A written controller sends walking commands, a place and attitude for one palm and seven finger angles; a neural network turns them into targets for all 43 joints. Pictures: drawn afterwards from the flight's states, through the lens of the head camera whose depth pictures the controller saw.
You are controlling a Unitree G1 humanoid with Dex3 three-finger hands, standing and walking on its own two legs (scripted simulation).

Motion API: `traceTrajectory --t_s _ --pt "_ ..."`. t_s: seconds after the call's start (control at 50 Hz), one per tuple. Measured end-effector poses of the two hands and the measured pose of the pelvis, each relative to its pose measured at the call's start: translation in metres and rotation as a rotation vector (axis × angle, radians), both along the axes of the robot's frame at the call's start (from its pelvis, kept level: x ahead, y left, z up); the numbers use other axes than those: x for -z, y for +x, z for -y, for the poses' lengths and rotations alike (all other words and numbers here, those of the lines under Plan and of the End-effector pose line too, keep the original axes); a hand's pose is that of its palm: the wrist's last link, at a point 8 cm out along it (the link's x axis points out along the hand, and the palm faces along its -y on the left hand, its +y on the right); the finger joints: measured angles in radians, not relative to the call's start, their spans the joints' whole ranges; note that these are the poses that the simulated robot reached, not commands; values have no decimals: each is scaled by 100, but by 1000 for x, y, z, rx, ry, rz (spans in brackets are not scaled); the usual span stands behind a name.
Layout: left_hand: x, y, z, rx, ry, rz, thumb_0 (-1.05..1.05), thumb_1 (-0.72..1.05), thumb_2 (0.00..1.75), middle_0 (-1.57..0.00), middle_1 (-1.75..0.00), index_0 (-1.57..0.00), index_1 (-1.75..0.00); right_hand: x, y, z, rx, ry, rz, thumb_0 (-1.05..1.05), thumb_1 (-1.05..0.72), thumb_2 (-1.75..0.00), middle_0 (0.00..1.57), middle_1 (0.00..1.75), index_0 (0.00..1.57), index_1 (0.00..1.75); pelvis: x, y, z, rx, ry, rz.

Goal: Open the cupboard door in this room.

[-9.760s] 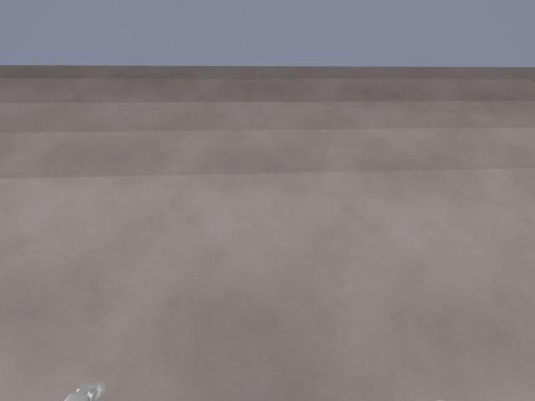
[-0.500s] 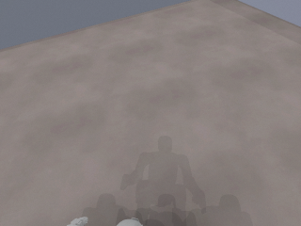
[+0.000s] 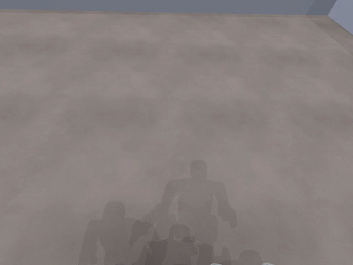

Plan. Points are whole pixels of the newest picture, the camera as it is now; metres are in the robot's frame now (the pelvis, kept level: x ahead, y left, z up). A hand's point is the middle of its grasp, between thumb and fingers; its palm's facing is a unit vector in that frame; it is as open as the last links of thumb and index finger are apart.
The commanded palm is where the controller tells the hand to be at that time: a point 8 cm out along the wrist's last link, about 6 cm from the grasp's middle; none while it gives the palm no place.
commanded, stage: turn or walk to find it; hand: left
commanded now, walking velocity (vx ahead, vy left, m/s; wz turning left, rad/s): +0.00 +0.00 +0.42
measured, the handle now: out of the picture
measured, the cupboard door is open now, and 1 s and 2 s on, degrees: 0 0 0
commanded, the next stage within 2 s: none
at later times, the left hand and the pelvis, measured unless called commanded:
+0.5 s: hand out of the picture +0.03 +0.16 -0.13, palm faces +0.21 -0.93 -0.29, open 7.4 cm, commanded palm none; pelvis -0.03 -0.05 +0.01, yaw +12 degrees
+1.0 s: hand out of the picture -0.14 +0.20 -0.18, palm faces +0.47 -0.85 -0.23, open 7.4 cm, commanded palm none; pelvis -0.07 +0.00 +0.00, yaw +25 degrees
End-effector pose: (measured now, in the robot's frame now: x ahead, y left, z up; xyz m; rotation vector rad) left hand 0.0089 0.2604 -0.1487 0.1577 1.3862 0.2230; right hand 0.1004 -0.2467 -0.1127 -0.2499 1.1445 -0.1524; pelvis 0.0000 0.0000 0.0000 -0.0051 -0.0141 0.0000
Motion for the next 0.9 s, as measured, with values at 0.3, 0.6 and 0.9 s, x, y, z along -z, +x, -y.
traceTrajectory --t_s 0.3,0.6,0.9 --pt "-33 43 13 -7 51 213 0 91 90 -20 -30 -20 -30 20 -32 2 -40 69 -76 1 -90 -90 20 30 21 30 -4 -18 15 -111 13 -5" --pt "-45 -27 69 -152 70 198 0 90 90 -20 -30 -20 -30 32 -61 55 -123 66 -242 1 -91 -90 20 30 20 30 -9 -33 54 -275 42 -1" --pt "6 -158 37 -395 -4 32 0 90 90 -20 -30 -20 -30 14 9 -26 -377 -20 -82 1 -91 -90 19 30 20 30 8 -63 16 -413 2 -15"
